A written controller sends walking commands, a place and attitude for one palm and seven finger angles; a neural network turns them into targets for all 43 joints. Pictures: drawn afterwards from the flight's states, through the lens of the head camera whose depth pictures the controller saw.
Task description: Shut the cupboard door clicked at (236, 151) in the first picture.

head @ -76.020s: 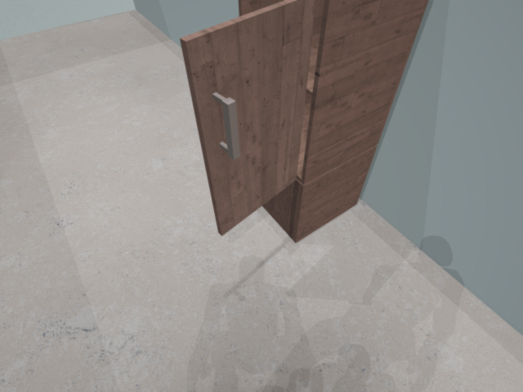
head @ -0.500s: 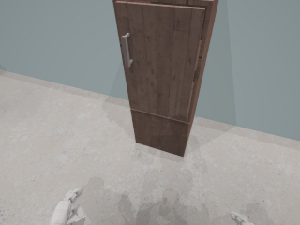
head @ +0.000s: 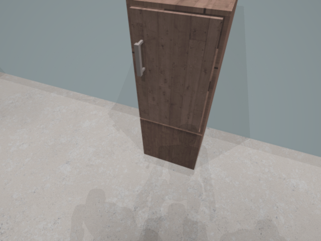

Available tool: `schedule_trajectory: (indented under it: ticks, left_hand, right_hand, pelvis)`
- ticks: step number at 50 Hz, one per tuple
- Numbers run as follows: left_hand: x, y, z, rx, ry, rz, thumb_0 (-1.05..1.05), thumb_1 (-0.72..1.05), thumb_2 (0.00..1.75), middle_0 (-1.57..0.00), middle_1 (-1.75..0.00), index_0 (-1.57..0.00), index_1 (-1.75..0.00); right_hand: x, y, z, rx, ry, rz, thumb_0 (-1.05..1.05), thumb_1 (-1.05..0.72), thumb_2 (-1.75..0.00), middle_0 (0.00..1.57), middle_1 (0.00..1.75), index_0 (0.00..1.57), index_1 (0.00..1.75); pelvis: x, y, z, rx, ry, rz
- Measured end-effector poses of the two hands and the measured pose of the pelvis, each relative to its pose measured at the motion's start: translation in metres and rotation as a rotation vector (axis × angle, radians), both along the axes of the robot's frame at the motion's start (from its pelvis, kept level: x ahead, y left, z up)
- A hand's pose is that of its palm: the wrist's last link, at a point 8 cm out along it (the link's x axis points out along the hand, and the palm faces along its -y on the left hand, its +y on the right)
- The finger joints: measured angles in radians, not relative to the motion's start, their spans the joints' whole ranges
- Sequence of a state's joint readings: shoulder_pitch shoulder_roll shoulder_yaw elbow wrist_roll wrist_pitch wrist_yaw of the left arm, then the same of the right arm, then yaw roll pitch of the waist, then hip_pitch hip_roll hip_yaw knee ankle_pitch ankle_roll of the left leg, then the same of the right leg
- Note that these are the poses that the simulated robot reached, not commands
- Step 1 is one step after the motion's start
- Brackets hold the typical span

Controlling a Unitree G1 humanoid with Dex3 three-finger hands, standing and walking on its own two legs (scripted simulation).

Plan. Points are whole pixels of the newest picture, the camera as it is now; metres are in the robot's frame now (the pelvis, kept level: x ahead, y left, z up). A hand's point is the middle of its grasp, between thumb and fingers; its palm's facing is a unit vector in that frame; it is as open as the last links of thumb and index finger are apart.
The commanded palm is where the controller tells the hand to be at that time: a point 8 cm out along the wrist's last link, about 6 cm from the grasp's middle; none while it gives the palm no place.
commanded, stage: let the arm hang, fingers relaxed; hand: left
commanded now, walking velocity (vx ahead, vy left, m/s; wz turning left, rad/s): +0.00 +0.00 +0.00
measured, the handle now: (140, 58) +0.80 +0.13 +0.06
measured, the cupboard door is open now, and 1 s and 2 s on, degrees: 0 0 0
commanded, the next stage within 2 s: look to check the result in 0.40 s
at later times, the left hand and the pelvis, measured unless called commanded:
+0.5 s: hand out of the picture -0.02 +0.16 -0.18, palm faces +0.03 -0.99 -0.14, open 7.4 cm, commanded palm none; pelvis +0.00 +0.01 +0.00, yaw +0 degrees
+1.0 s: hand out of the picture -0.02 +0.16 -0.18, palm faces +0.02 -0.99 -0.16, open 7.4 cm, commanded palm none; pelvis +0.01 +0.00 +0.00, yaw -1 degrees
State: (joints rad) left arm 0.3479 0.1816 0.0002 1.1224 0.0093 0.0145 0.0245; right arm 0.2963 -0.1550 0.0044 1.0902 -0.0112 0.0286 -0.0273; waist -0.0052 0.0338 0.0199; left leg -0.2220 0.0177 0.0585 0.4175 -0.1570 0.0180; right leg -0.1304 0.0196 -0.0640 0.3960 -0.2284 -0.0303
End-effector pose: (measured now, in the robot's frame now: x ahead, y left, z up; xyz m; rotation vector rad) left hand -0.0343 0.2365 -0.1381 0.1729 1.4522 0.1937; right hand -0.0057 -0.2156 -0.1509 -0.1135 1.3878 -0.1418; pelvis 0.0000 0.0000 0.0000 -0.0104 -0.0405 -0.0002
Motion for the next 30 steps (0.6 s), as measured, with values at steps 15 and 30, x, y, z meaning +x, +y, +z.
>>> schedule_trajectory:
  ticks: [15, 30]
  left_hand:
    - [0.013, -0.036, -0.015, -0.112, -0.020, -0.010, 0.01, 0.91, 0.90, -0.20, -0.30, -0.20, -0.30]
    - [0.001, -0.024, -0.011, -0.075, 0.021, 0.008, 0.01, 0.91, 0.90, -0.20, -0.30, -0.20, -0.30]
  right_hand:
    - [-0.039, 0.017, 0.004, 0.002, 0.087, -0.055, 0.01, -0.91, -0.90, 0.20, 0.30, 0.19, 0.30]
    - [-0.026, 0.023, 0.002, 0.015, 0.068, -0.051, 0.01, -0.91, -0.90, 0.20, 0.30, 0.19, 0.30]
  pelvis:
    - [0.000, 0.004, 0.000, 0.005, 0.005, -0.010]
    - [0.003, 0.007, 0.000, 0.006, 0.015, -0.008]
